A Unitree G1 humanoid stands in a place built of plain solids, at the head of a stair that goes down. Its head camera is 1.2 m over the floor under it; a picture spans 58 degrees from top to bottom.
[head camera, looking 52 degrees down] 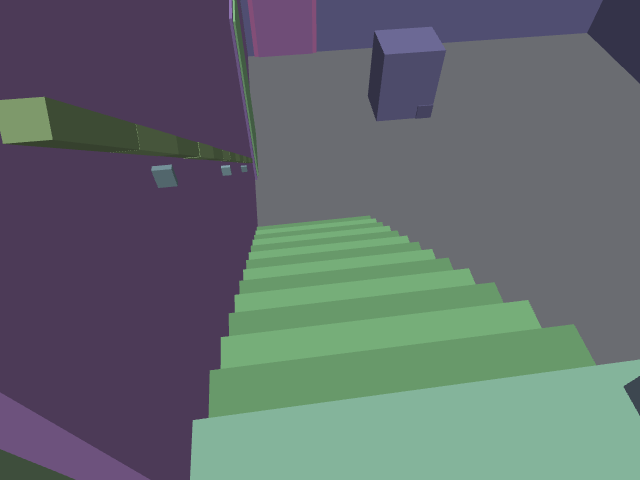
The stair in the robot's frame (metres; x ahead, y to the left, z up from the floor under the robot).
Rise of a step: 0.19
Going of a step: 0.21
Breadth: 1.28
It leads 8 degrees to the left of straight ahead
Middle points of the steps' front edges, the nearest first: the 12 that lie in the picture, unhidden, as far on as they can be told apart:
0.41 -0.30 0.00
0.62 -0.27 -0.19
0.83 -0.24 -0.38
1.04 -0.21 -0.57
1.25 -0.18 -0.76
1.46 -0.16 -0.95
1.67 -0.13 -1.14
1.88 -0.10 -1.33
2.09 -0.07 -1.52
2.30 -0.04 -1.71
2.51 -0.02 -1.90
2.72 0.01 -2.09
